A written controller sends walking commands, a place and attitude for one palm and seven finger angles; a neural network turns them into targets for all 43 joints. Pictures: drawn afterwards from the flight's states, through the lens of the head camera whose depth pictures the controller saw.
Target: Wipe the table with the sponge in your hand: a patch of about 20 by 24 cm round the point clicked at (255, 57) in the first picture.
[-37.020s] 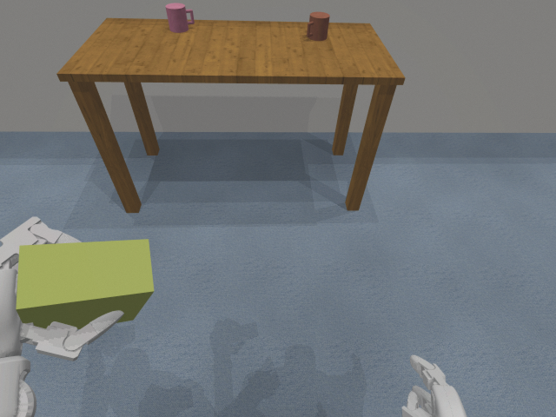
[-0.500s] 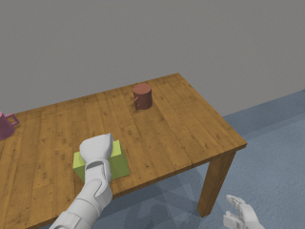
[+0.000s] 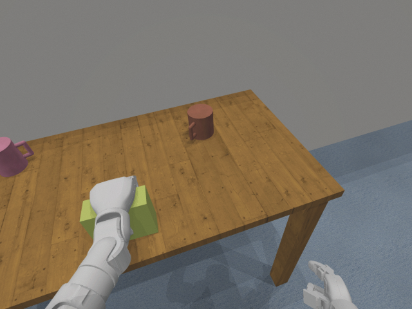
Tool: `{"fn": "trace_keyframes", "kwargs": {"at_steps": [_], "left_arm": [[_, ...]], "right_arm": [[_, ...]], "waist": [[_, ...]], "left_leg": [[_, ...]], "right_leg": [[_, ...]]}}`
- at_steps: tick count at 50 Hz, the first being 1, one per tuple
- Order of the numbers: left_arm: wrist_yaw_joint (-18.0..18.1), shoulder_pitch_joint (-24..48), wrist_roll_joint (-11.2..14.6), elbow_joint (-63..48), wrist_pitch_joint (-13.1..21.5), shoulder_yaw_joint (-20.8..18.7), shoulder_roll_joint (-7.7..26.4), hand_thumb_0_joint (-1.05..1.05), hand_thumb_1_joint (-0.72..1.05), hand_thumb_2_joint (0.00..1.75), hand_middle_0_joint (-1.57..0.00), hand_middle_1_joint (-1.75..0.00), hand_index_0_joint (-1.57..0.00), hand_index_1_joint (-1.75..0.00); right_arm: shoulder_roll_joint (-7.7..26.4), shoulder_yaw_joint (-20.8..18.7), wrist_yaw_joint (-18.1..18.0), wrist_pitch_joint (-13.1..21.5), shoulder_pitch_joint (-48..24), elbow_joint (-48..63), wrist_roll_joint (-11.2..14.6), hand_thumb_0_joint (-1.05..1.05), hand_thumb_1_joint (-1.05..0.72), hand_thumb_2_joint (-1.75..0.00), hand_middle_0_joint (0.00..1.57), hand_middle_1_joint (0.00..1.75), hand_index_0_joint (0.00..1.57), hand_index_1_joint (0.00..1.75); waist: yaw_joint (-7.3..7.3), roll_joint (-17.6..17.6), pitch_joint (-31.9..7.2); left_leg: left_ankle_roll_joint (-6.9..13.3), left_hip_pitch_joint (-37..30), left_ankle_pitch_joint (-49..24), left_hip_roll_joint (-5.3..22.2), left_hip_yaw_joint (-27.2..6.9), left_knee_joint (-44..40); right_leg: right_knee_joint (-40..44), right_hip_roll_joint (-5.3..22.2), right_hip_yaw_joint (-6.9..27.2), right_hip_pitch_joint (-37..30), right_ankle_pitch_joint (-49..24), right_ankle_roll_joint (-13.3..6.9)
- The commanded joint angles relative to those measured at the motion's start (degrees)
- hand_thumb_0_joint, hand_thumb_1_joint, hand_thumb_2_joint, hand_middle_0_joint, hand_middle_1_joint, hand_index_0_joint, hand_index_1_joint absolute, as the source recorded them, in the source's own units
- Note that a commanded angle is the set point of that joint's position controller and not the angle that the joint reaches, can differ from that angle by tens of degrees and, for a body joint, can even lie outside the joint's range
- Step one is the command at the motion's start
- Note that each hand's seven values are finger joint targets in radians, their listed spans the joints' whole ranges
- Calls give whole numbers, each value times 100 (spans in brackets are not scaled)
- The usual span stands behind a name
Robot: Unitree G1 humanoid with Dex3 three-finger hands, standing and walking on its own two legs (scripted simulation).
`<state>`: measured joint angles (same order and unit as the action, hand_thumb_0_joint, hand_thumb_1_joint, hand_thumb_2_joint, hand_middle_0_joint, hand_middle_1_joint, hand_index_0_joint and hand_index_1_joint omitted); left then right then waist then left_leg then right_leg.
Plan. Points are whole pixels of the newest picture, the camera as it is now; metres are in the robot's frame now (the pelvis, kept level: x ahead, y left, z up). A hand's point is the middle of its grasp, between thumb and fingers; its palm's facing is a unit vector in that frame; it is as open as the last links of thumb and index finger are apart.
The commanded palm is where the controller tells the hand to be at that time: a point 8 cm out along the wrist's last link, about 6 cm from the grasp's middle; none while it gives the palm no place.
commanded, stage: wipe forward along the middle lane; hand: left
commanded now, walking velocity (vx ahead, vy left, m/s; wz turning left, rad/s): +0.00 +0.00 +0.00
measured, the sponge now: (124, 221) +0.30 +0.23 -0.02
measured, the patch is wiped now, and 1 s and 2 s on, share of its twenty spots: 1.00 1.00 1.00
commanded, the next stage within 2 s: slide back across to the first lane in 1.38 s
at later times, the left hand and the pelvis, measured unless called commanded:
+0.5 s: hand (121, 188) +0.37 +0.25 +0.01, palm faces -0.09 -0.03 -1.00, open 9.7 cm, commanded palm +0.35 +0.25 +0.05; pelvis -0.02 +0.01 -0.01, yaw +0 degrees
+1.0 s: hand (122, 172) +0.42 +0.27 +0.01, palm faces -0.10 +0.00 -0.99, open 9.7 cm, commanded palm +0.40 +0.26 +0.05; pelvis -0.01 +0.02 -0.01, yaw +0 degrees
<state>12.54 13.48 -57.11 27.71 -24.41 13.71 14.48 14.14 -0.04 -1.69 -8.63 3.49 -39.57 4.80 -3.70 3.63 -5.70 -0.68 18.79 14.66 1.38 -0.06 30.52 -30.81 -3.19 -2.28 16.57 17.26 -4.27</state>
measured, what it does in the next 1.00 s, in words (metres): stands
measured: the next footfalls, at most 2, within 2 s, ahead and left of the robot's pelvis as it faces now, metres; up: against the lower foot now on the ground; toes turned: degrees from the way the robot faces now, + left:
none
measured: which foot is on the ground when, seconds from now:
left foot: down 0.00-1.00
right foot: down 0.00-1.00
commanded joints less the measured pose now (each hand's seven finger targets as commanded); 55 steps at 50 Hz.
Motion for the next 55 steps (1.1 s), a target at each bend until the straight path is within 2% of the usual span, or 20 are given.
{"fn": "trace_keyframes", "kwargs": {"at_steps": [1, 4, 6, 8, 9, 11, 14, 16, 19, 22, 24, 30, 32, 35, 38, 43, 44, 49, 50, 55], "left_arm": [[158, 1638, -30, -204, 138, -199, 518, 0, 10, 130, -120, -160, -120, -160], [236, 1660, 0, 91, 158, -567, 849, 0, 10, 130, -120, -160, -120, -160], [276, 1890, 13, 247, 191, -369, 661, 0, 10, 130, -120, -160, -120, -160], [295, 2048, -9, 487, 176, -311, 649, 0, 10, 130, -120, -160, -120, -160], [318, 2182, -12, 639, 177, -574, 937, 0, 10, 130, -120, -160, -120, -160], [325, 2414, -20, 991, 179, -367, 769, 0, 10, 130, -120, -160, -120, -160], [341, 2645, -44, 1238, 233, -747, 1248, 0, 10, 130, -120, -160, -120, -160], [347, 2871, -45, 1388, 294, -517, 1025, 0, 10, 130, -120, -160, -120, -160], [358, 3010, -7, 1585, 369, -763, 1292, 0, 10, 130, -120, -160, -120, -160], [395, 3478, -99, 1862, 475, -590, 1228, 0, 10, 130, -120, -160, -120, -160], [431, 3471, -98, 1962, 534, -710, 1270, 0, 10, 130, -120, -160, -120, -160], [573, 3603, -101, 2313, 595, -692, 1223, 0, 10, 130, -120, -160, -120, -160], [613, 3704, -119, 2395, 588, -543, 998, 0, 10, 130, -120, -160, -120, -160], [662, 4057, -101, 2578, 576, -656, 1206, 0, 10, 130, -120, -160, -120, -160], [698, 4409, -165, 2813, 539, -521, 1136, 0, 10, 130, -120, -160, -120, -160], [717, 4728, -170, 3086, 529, -657, 1351, 0, 10, 130, -120, -160, -120, -160], [706, 4760, -171, 3111, 542, -839, 1535, 0, 10, 130, -120, -160, -120, -160], [677, 4760, -202, 3203, 559, -688, 1275, 0, 10, 130, -120, -160, -120, -160], [693, 4665, -201, 3270, 562, -797, 1454, 0, 10, 130, -120, -160, -120, -160], [731, 5092, -262, 3382, 555, -776, 1548, 0, 10, 130, -120, -160, -120, -160]], "right_arm": [[678, -238, -28, 306, -708, 836, -30, 0, -90, -90, 20, 30, 20, 30], [720, -264, -29, 290, -635, 765, -29, 0, -90, -90, 20, 30, 20, 30], [708, -270, -34, 294, -536, 742, -21, 0, -90, -90, 20, 30, 20, 30], [725, -259, -43, 295, -475, 720, -30, 0, -90, -90, 20, 30, 20, 30], [753, -266, -52, 287, -428, 677, -27, 0, -90, -90, 20, 30, 20, 30], [734, -250, -69, 281, -352, 644, -14, 0, -90, -90, 20, 30, 20, 30], [794, -269, -80, 261, -210, 599, -31, 0, -90, -90, 20, 30, 20, 30], [752, -273, -82, 259, -122, 590, -16, 0, -90, -90, 20, 30, 20, 30], [778, -270, -76, 246, -39, 605, -26, 0, -90, -90, 20, 30, 20, 30], [779, -277, -80, 250, 127, 530, -31, 0, -90, -90, 20, 30, 20, 30], [769, -298, -58, 260, 190, 536, -44, 0, -90, -90, 20, 30, 20, 30], [787, -323, 0, 225, 400, 444, -63, 0, -90, -90, 20, 30, 20, 30], [771, -344, 35, 235, 451, 400, -76, 0, -90, -90, 20, 30, 20, 30], [807, -330, 18, 231, 480, 338, -74, 0, -90, -90, 20, 30, 20, 30], [795, -316, 22, 252, 550, 263, -84, 0, -90, -90, 20, 30, 20, 30], [812, -316, 41, 262, 717, 192, -114, 0, -90, -90, 20, 30, 20, 30], [821, -315, 45, 260, 740, 209, -114, 0, -90, -90, 20, 30, 20, 30], [802, -342, 109, 247, 841, 228, -135, 0, -90, -90, 20, 30, 20, 30], [847, -339, 109, 235, 906, 217, -141, 0, -90, -90, 20, 30, 20, 30], [881, -343, 112, 244, 996, 136, -150, 0, -90, -90, 20, 30, 20, 30]], "waist": [[218, -838, -928], [148, -826, -1018], [249, -873, -941], [290, -890, -893], [276, -944, -845], [364, -908, -658], [294, -821, -981], [387, -737, -987], [346, -757, -1124], [506, -705, -1008], [433, -648, -1238], [498, -642, -1341], [551, -646, -1322], [629, -793, -1249], [720, -612, -1183], [773, -608, -1497], [711, -606, -1642], [735, -519, -1768], [724, -595, -1764], [858, -515, -1579]], "left_leg": [[357, -293, -741, -369, 115, -22], [335, -128, -721, -359, 71, -6], [351, -62, -622, -355, 103, 50], [347, 46, -506, -358, 105, 69], [338, 145, -412, -348, 53, 47], [348, 269, -184, -346, 87, 70], [327, 360, -209, -338, 41, 99], [343, 381, -216, -332, 76, 167], [342, 487, -199, -314, 32, 146], [349, 521, -91, -289, 41, 196], [345, 509, -213, -278, 21, 193], [348, 564, -418, -266, 30, 274], [349, 506, -444, -239, 33, 295], [363, 600, -330, -234, 6, 283], [352, 592, -192, -213, -1, 275], [369, 602, -398, -193, 8, 372], [361, 646, -532, -197, -30, 377], [364, 567, -825, -172, -13, 459], [362, 631, -783, -180, -33, 467], [364, 684, -682, -154, -60, 475]], "right_leg": [[489, 149, 432, -69, -1728, 126], [463, 141, 475, -85, -1704, 112], [438, 153, 412, 36, -1591, 142], [448, 153, 393, 147, -1420, 158], [460, 133, 416, 201, -1248, 145], [504, 152, 377, 427, -841, 176], [435, 136, 410, 333, -832, 150], [411, 155, 382, 404, -844, 174], [424, 142, 403, 354, -814, 168], [403, 146, 334, 604, -588, 188], [364, 121, 320, 537, -735, 160], [250, 102, 262, 547, -1108, 163], [250, 92, 220, 667, -1142, 161], [274, 90, 230, 753, -955, 191], [282, 81, 192, 992, -682, 185], [203, 82, 196, 875, -1015, 198], [144, 79, 188, 772, -1150, 186], [56, 55, 135, 811, -1522, 172], [52, 49, 138, 787, -1483, 184], [51, 34, 115, 1065, -1277, 181]]}}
